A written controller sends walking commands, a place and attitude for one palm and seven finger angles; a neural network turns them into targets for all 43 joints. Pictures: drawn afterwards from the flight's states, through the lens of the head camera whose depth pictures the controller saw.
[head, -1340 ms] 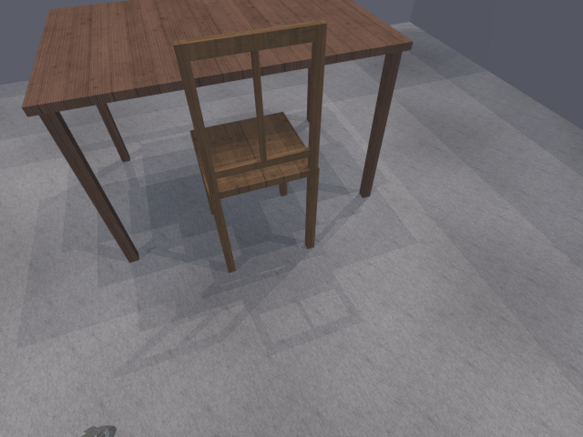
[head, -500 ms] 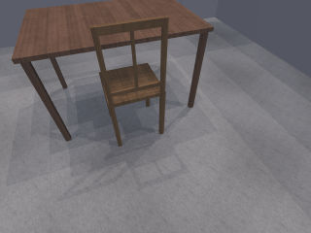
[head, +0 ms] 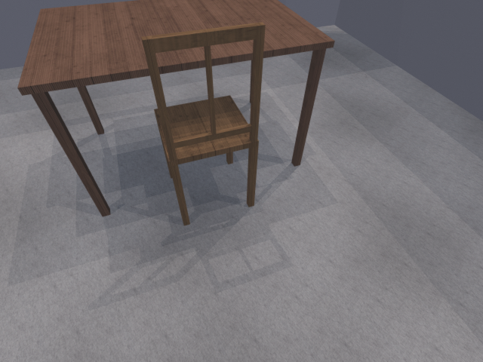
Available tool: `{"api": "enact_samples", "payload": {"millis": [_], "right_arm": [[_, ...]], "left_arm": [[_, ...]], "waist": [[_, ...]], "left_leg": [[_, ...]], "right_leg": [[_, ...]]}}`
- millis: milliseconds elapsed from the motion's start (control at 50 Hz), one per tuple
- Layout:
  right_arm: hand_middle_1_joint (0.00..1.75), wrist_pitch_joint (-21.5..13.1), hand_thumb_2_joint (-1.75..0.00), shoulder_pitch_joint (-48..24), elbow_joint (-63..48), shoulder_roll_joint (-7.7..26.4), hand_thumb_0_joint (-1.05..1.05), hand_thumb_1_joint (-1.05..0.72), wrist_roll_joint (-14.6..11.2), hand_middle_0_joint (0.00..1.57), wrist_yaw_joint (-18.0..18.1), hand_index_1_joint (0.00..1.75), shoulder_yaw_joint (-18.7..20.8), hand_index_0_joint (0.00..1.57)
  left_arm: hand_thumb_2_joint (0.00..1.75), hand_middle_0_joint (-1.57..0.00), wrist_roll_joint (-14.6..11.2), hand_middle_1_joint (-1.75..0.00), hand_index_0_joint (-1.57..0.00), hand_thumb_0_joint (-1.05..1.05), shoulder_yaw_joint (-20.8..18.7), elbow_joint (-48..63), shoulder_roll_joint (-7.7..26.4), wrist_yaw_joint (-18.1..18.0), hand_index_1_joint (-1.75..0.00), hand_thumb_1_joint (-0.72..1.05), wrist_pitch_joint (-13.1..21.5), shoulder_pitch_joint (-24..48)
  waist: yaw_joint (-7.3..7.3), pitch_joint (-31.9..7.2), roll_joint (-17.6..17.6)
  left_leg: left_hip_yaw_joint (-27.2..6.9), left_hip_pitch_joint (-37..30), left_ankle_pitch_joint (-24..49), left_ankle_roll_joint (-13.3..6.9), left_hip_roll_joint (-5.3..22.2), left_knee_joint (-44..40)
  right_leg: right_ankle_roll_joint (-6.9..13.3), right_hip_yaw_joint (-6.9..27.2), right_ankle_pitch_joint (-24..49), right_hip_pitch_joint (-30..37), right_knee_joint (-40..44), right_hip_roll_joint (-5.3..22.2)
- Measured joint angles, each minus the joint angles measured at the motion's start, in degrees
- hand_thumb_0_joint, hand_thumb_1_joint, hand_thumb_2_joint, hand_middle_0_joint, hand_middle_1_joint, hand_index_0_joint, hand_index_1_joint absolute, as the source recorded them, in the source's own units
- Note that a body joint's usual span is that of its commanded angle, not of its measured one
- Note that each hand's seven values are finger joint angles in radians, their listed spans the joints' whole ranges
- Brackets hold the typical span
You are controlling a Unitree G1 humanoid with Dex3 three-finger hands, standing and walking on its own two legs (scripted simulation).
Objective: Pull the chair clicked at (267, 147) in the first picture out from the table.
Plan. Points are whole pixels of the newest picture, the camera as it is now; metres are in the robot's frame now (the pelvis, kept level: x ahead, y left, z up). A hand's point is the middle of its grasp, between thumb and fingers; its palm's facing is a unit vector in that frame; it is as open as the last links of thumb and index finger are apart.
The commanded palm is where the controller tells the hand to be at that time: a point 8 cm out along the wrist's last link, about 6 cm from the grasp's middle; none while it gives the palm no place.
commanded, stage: look at it before walking up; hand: left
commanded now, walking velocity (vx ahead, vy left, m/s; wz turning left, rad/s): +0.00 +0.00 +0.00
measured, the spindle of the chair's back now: (210, 94) +0.95 +0.16 -0.07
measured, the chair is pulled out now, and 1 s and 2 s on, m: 0.00 0.00 0.00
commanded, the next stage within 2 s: walk to a spot facing it in 0.10 s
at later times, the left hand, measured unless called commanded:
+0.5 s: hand out of the picture +0.07 +0.22 -0.17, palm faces -0.12 -0.95 -0.29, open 7.4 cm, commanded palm none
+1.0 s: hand out of the picture +0.08 +0.19 -0.17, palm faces -0.28 -0.93 -0.23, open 7.4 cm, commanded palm none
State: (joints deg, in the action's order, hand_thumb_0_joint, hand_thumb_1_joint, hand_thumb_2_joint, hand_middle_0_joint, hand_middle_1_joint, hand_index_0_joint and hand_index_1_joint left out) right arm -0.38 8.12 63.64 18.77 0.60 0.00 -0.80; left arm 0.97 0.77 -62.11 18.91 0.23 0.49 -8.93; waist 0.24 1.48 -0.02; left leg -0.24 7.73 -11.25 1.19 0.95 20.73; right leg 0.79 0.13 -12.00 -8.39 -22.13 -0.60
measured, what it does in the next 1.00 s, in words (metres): lifts its left foot, turning right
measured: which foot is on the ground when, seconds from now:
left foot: down 0.00-0.64, up 0.66-1.00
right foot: down 0.00-1.00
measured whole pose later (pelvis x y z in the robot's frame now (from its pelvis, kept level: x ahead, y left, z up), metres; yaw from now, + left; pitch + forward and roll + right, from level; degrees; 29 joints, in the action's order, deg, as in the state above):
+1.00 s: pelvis -0.02 +0.01 -0.01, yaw -21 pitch +2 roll +1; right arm 1.8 8.8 52.1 13.4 0.7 0.7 3.0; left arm 1.7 -3.3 -52.3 12.4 0.7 -2.0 -17.2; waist -3.1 1.3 -1.0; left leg -1.0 19.1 -24.9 2.5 0.7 43.5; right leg 2.9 9.8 -8.3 -18.3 -25.2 -6.3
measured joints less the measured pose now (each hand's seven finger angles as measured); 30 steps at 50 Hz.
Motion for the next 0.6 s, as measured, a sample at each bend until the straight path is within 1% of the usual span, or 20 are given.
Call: {"api": "enact_samples", "payload": {"millis": [220, 280, 380, 520, 540, 580, 600], "right_arm": [[0.30, 0.0, -0.90, -0.4, 0.0, 0.0, 0.00, -0.91, 0.0, 0.21, 0.0, 0.30, 0.0, 0.20], [0.30, 0.0, -0.90, -0.6, -0.2, -0.1, 0.00, -0.91, 0.0, 0.21, 0.1, 0.30, 0.0, 0.20], [0.30, 0.6, -0.90, -0.8, -2.7, -1.3, 0.00, -0.91, 0.1, 0.20, 0.9, 0.30, 0.8, 0.20], [0.30, 1.6, -0.90, 1.2, -7.2, -4.6, 0.00, -0.91, 0.2, 0.20, 1.0, 0.30, 1.9, 0.20], [0.30, 1.7, -0.90, 1.6, -7.6, -5.0, 0.00, -0.91, 0.2, 0.20, 1.0, 0.30, 2.0, 0.20], [0.30, 1.8, -0.90, 2.0, -8.1, -5.5, 0.00, -0.91, 0.3, 0.20, 0.9, 0.30, 2.4, 0.20], [0.30, 1.9, -0.90, 2.3, -8.3, -5.6, 0.00, -0.91, 0.3, 0.21, 0.8, 0.30, 2.6, 0.21]], "left_arm": [[0.90, -0.20, 0.0, -0.30, -0.20, 0.00, 0.0, 0.0, 0.2, 0.0, -0.30, 0.90, 0.1, 0.0], [0.90, -0.20, 0.0, -0.30, -0.20, 0.00, -0.1, 0.2, 0.2, 0.0, -0.30, 0.90, 0.0, -0.1], [0.90, -0.20, 0.1, -0.30, -0.20, 0.00, -1.0, 2.1, -0.6, -0.4, -0.30, 0.90, -1.6, -1.5], [0.90, -0.20, 0.4, -0.30, -0.20, 0.00, -1.8, 6.0, -3.0, 0.3, -0.30, 0.90, -3.6, -3.7], [0.90, -0.20, 0.4, -0.30, -0.20, 0.00, -2.0, 6.5, -3.4, 0.5, -0.30, 0.90, -3.7, -3.9], [0.90, -0.20, 0.4, -0.30, -0.20, 0.00, -2.4, 7.5, -4.1, 0.7, -0.30, 0.90, -3.9, -4.3], [0.90, -0.20, 0.4, -0.30, -0.20, 0.00, -2.6, 7.9, -4.6, 0.9, -0.30, 0.90, -3.9, -4.6]], "waist": [[-0.10, 0.0, 0.0], [-0.43, 0.1, 0.0], [-0.99, 0.4, -0.1], [-0.76, 1.6, -1.1], [-0.87, 1.9, -1.3], [-1.35, 2.8, -1.3], [-1.56, 3.1, -1.0]], "left_leg": [[0.0, -0.4, 0.0, -0.1, -0.1, -0.4], [0.4, -0.4, -0.1, -0.1, 0.0, -0.3], [2.8, 1.4, -2.2, 0.0, 0.9, 3.3], [6.6, 4.9, -5.8, -0.1, 1.9, 10.1], [7.2, 5.2, -6.2, -0.1, 2.0, 11.0], [8.8, 5.4, -7.3, 0.1, 2.6, 13.0], [9.4, 5.5, -8.1, 0.3, 3.2, 14.3]], "right_leg": [[-0.1, 0.0, 0.1, 0.6, 0.7, 0.1], [-0.1, 0.4, 0.2, 0.4, 0.6, 0.0], [-0.2, 2.7, -0.9, -2.5, -3.2, -0.9], [-0.2, 6.4, -3.9, -8.5, -12.1, -2.3], [-0.3, 6.0, -4.4, -9.6, -14.1, -2.1], [-0.8, 3.6, -8.1, -11.4, -18.9, -1.3], [-1.0, 2.1, -9.2, -11.6, -20.0, -0.9]]}}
